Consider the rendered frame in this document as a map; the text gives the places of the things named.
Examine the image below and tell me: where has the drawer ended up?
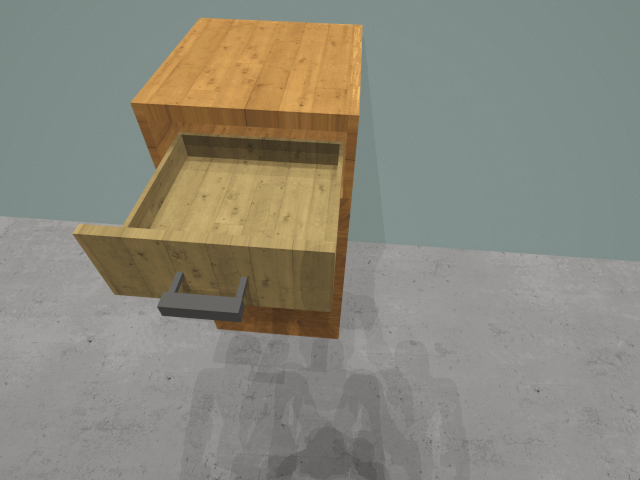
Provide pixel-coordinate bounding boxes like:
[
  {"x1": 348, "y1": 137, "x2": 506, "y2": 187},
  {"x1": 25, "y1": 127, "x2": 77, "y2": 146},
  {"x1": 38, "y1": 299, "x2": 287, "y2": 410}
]
[{"x1": 72, "y1": 132, "x2": 344, "y2": 312}]

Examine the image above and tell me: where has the handle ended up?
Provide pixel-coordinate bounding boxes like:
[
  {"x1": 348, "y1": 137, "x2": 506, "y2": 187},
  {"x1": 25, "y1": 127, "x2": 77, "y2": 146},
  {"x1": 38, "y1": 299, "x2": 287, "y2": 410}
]
[{"x1": 157, "y1": 272, "x2": 248, "y2": 322}]

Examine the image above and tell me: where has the cabinet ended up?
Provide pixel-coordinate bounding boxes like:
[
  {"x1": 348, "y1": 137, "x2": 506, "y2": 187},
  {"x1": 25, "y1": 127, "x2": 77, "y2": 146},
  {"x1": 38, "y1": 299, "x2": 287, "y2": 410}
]
[{"x1": 130, "y1": 18, "x2": 363, "y2": 339}]

